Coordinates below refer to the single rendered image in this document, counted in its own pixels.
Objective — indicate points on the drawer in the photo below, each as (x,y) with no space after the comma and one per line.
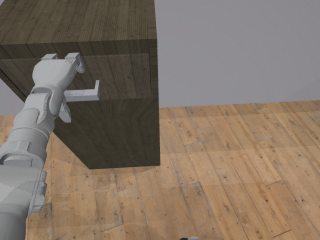
(122,76)

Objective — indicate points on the handle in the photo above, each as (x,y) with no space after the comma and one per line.
(84,94)

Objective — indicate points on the cabinet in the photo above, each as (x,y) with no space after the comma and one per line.
(107,133)

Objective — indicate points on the robot left upper arm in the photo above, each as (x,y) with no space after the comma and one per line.
(22,192)

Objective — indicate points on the robot left hand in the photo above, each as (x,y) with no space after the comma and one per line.
(59,73)

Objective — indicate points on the robot left forearm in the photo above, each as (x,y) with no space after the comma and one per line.
(28,138)

